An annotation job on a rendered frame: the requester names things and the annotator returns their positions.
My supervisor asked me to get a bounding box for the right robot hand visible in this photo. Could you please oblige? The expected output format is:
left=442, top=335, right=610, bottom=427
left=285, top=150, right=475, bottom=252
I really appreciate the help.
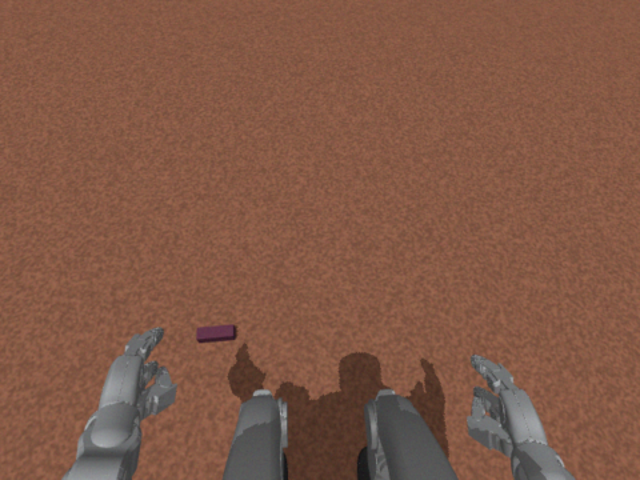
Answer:
left=467, top=354, right=548, bottom=459

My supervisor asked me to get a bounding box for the left robot arm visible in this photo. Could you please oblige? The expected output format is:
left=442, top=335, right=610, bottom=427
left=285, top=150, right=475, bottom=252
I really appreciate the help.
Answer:
left=61, top=403, right=142, bottom=480

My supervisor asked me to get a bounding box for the right robot arm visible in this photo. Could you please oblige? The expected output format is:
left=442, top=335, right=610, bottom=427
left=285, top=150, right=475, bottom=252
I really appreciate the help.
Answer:
left=511, top=443, right=576, bottom=480

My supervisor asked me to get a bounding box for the small box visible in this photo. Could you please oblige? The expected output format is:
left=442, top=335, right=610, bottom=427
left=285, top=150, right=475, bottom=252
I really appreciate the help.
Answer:
left=196, top=324, right=236, bottom=343

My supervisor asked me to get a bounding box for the left robot hand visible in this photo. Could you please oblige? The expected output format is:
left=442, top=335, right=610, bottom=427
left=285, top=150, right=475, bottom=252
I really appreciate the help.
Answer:
left=98, top=327, right=177, bottom=422

